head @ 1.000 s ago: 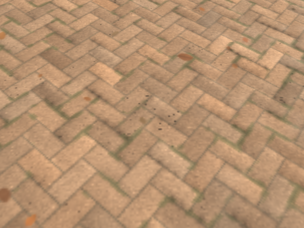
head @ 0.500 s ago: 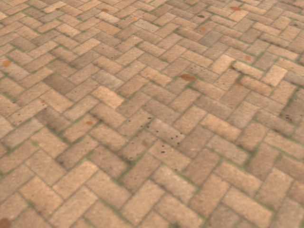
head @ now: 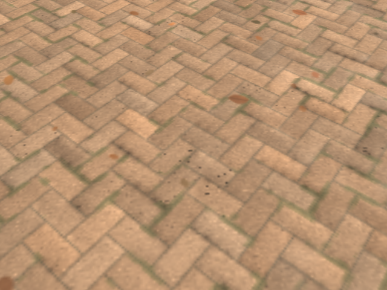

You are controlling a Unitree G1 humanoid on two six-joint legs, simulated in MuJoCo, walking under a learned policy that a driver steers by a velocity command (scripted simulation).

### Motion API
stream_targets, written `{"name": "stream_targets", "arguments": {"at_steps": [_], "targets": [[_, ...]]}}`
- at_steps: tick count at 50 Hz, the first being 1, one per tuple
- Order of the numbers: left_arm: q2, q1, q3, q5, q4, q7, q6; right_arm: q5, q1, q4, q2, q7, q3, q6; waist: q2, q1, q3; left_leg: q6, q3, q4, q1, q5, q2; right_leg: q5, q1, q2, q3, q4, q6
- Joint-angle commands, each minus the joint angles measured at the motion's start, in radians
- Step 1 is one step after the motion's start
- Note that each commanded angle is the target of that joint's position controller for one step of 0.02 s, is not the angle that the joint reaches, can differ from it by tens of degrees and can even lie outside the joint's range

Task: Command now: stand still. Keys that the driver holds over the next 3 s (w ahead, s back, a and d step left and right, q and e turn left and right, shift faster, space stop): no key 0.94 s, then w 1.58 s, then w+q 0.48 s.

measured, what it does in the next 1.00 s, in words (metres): stands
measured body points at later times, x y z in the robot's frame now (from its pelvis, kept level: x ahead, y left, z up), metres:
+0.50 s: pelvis +0.00 +0.00 +0.00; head +0.01 +0.00 +0.45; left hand +0.01 +0.24 -0.16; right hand +0.01 -0.23 -0.15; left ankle +0.00 +0.12 -0.74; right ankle +0.01 -0.13 -0.74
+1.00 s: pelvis +0.00 +0.00 +0.00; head +0.01 +0.00 +0.45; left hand +0.00 +0.24 -0.16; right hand -0.01 -0.23 -0.16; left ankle +0.00 +0.12 -0.74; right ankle +0.01 -0.13 -0.74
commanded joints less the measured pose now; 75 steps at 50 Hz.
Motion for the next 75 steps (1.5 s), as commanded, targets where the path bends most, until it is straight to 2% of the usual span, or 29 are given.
{"name": "stream_targets", "arguments": {"at_steps": [1,10,20,47,48,49,50,51,53,54,55,56,57,58,59,60,61,62,63,64,65,66,67,69,72,75], "targets": [[0.095,0.019,0.015,0.000,-0.008,0.004,-0.009,0.000,0.018,-0.020,-0.099,-0.005,-0.015,-0.008,0.001,0.001,-0.007,0.019,-0.033,-0.114,-0.035,0.080,0.030,0.136,0.002,-0.015,0.007,-0.083,-0.022],[0.080,0.043,0.003,-0.002,0.059,0.004,-0.010,0.001,0.059,0.003,-0.083,-0.007,-0.010,-0.009,0.003,0.004,0.005,0.021,-0.032,-0.128,-0.038,0.062,0.027,0.108,-0.012,-0.012,0.001,-0.096,-0.020],[0.066,0.069,-0.008,-0.004,0.104,0.004,-0.010,0.002,0.103,0.015,-0.067,-0.007,-0.005,-0.010,0.002,0.006,0.010,0.023,-0.030,-0.131,-0.038,0.073,0.023,0.105,-0.022,-0.010,-0.003,-0.102,-0.021],[0.050,0.112,-0.021,-0.007,0.135,0.005,-0.008,0.005,0.182,0.018,-0.041,-0.010,-0.001,-0.013,0.002,0.010,0.018,0.023,-0.026,-0.125,-0.036,0.111,0.020,0.120,-0.029,-0.009,-0.007,-0.100,-0.021],[0.037,0.132,-0.024,-0.007,0.146,0.006,-0.007,0.004,0.202,0.029,-0.031,-0.011,0.001,-0.012,0.006,0.010,-0.008,0.025,-0.020,-0.134,-0.025,0.007,0.012,0.035,-0.018,0.004,-0.022,-0.099,-0.023],[0.039,0.136,-0.022,-0.012,0.149,0.007,-0.006,0.010,0.208,0.031,-0.047,-0.015,-0.005,-0.009,0.019,0.008,0.005,0.038,-0.023,-0.138,-0.038,-0.160,0.005,-0.102,-0.039,0.029,-0.048,-0.069,-0.030],[0.050,0.132,-0.018,-0.017,0.143,0.009,-0.007,0.017,0.210,0.026,-0.075,-0.018,-0.015,-0.007,0.040,0.004,0.033,0.063,-0.051,-0.150,-0.067,-0.340,0.019,-0.252,-0.085,0.047,-0.066,-0.029,-0.043],[0.053,0.114,-0.016,-0.016,0.129,0.009,-0.013,0.022,0.217,0.019,-0.092,-0.019,-0.021,-0.010,0.060,-0.003,0.075,0.093,-0.110,-0.185,-0.095,-0.473,0.060,-0.329,-0.149,0.047,-0.068,0.008,-0.056],[0.012,0.073,-0.024,-0.018,0.097,-0.003,-0.043,0.031,0.277,0.021,-0.142,-0.014,-0.041,-0.029,0.162,-0.029,0.103,0.178,-0.332,-0.295,-0.056,-0.598,0.215,-0.234,-0.256,0.043,-0.098,0.170,-0.061],[0.006,0.058,-0.026,-0.020,0.086,-0.012,-0.059,0.032,0.285,0.020,-0.162,-0.013,-0.051,-0.037,0.192,-0.032,0.113,0.226,-0.449,-0.347,-0.077,-0.594,0.299,-0.172,-0.261,0.012,-0.082,0.266,-0.071],[0.015,0.055,-0.021,-0.025,0.079,-0.021,-0.072,0.026,0.260,0.006,-0.157,-0.011,-0.052,-0.044,0.176,-0.016,0.123,0.245,-0.487,-0.367,-0.101,-0.559,0.332,-0.177,-0.268,-0.015,-0.061,0.317,-0.087],[0.016,0.065,-0.019,-0.031,0.076,-0.027,-0.081,0.024,0.221,-0.012,-0.149,-0.008,-0.051,-0.051,0.165,0.006,0.128,0.235,-0.466,-0.364,-0.116,-0.514,0.329,-0.220,-0.256,-0.030,-0.051,0.304,-0.104],[0.009,0.100,-0.019,-0.036,0.081,-0.031,-0.089,0.036,0.168,-0.032,-0.149,-0.004,-0.051,-0.054,0.163,0.041,0.127,0.205,-0.405,-0.340,-0.150,-0.465,0.303,-0.220,-0.185,-0.039,-0.052,0.189,-0.123],[0.007,0.170,-0.015,-0.036,0.109,-0.032,-0.095,0.049,0.102,-0.055,-0.144,-0.001,-0.050,-0.052,0.138,0.088,0.120,0.162,-0.294,-0.295,-0.229,-0.398,0.235,-0.142,-0.018,-0.016,-0.086,0.015,-0.135],[0.022,0.235,-0.003,-0.027,0.145,-0.031,-0.095,0.051,0.089,-0.065,-0.136,0.002,-0.049,-0.050,0.090,0.103,0.105,0.129,-0.197,-0.198,-0.281,-0.312,0.156,-0.052,0.114,0.031,-0.110,-0.055,-0.114],[0.061,0.342,0.013,-0.019,0.176,-0.031,-0.093,0.045,0.072,-0.079,-0.108,0.005,-0.041,-0.055,-0.024,0.133,0.059,0.091,-0.099,0.012,-0.362,-0.199,0.084,-0.078,0.243,-0.051,0.027,-0.116,-0.121],[0.167,0.477,0.039,-0.025,0.184,-0.030,-0.095,0.037,0.061,-0.105,-0.046,0.009,-0.026,-0.071,-0.272,0.166,0.002,0.038,0.048,0.363,-0.521,-0.148,-0.018,-0.238,0.368,-0.269,0.394,-0.293,-0.209],[0.191,0.484,0.035,-0.009,0.176,-0.042,-0.112,0.044,0.050,-0.127,-0.035,0.011,-0.024,-0.090,-0.297,0.148,0.020,0.052,-0.036,0.589,-0.643,-0.251,-0.031,-0.344,0.331,-0.398,0.681,-0.376,-0.305],[0.126,0.387,0.014,-0.008,0.148,-0.043,-0.127,0.055,0.046,-0.129,-0.059,0.018,-0.028,-0.102,-0.154,0.094,0.090,0.074,-0.091,0.712,-0.720,-0.180,0.035,-0.346,0.296,-0.394,0.632,-0.369,-0.299],[0.093,0.316,0.003,-0.013,0.123,-0.049,-0.133,0.053,0.057,-0.123,-0.068,0.026,-0.029,-0.112,-0.101,0.065,0.100,0.089,-0.095,0.731,-0.739,-0.070,0.069,-0.271,0.283,-0.345,0.505,-0.363,-0.261],[0.092,0.268,-0.002,-0.014,0.105,-0.056,-0.133,0.041,0.054,-0.119,-0.081,0.028,-0.036,-0.119,-0.065,0.044,0.090,0.094,-0.084,0.692,-0.725,0.013,0.094,-0.152,0.274,-0.302,0.400,-0.369,-0.226],[0.072,0.257,-0.010,-0.013,0.098,-0.059,-0.127,0.031,0.037,-0.120,-0.105,0.030,-0.047,-0.122,-0.061,0.039,0.086,0.089,-0.072,0.636,-0.697,0.066,0.113,-0.003,0.267,-0.268,0.305,-0.370,-0.197],[0.045,0.278,-0.019,-0.008,0.101,-0.057,-0.118,0.029,0.027,-0.120,-0.104,0.037,-0.051,-0.119,-0.073,0.041,0.069,0.080,-0.051,0.597,-0.658,0.098,0.119,0.116,0.261,-0.231,0.223,-0.368,-0.177],[0.055,0.331,-0.022,-0.001,0.108,-0.046,-0.107,0.028,-0.009,-0.130,-0.066,0.046,-0.045,-0.108,-0.087,0.051,0.055,0.054,-0.010,0.535,-0.640,0.143,0.110,0.286,0.260,-0.202,0.137,-0.365,-0.179],[0.097,0.329,-0.019,0.004,0.088,-0.028,-0.098,0.026,-0.175,-0.200,-0.030,0.051,-0.025,-0.102,-0.067,0.073,0.091,0.027,0.023,0.307,-0.591,0.235,0.087,0.340,0.182,-0.183,0.074,-0.395,-0.185],[0.130,0.361,-0.010,-0.005,0.086,-0.021,-0.098,0.034,-0.283,-0.242,-0.037,0.061,-0.015,-0.103,-0.091,0.093,0.111,0.026,0.058,0.146,-0.492,0.304,0.050,0.320,0.150,-0.190,0.044,-0.428,-0.190]]}}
